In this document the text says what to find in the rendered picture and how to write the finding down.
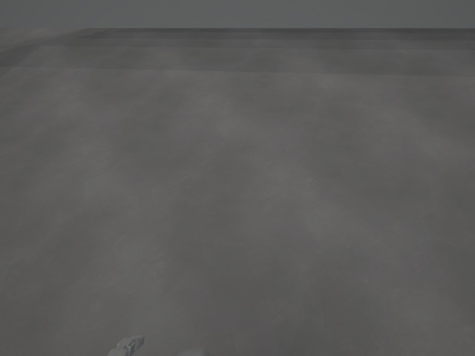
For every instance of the robot left hand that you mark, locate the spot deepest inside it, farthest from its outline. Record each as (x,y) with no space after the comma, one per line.
(127,346)

